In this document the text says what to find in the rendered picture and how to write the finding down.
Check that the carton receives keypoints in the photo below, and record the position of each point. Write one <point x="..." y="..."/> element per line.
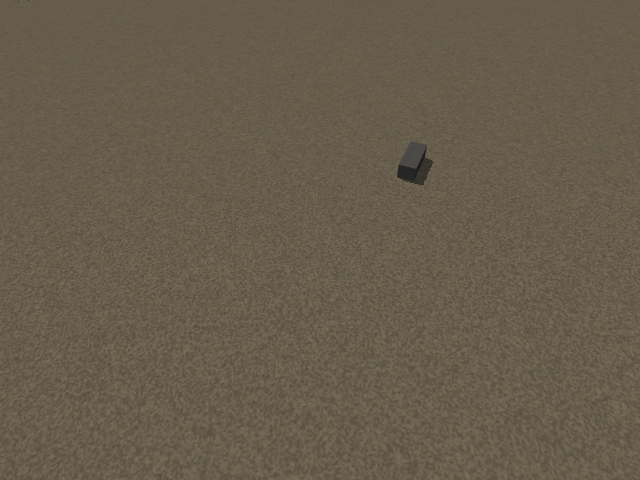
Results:
<point x="411" y="161"/>

